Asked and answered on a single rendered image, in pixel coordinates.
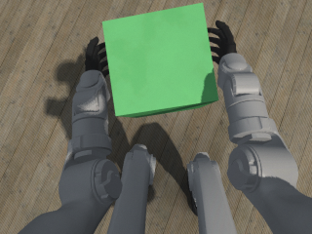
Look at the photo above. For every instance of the robot right upper arm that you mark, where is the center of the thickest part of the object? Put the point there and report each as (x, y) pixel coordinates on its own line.
(268, 175)

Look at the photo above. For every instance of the left robot forearm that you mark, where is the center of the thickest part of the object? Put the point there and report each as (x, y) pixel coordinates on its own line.
(90, 137)

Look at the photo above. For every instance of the carton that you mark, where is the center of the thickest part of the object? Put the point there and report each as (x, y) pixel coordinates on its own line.
(160, 62)

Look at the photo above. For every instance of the right robot hand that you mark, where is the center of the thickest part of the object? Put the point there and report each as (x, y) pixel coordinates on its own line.
(225, 42)

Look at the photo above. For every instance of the left robot shin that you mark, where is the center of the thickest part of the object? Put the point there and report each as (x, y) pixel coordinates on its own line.
(129, 155)

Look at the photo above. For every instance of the left robot hand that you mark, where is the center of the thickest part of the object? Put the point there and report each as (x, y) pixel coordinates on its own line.
(93, 59)

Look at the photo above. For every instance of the robot right thigh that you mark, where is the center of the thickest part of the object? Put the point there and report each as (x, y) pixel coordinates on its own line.
(213, 211)

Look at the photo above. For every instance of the right robot forearm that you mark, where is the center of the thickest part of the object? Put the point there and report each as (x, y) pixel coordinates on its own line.
(249, 122)

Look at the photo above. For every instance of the robot left upper arm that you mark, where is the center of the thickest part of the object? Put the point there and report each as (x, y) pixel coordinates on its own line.
(86, 192)

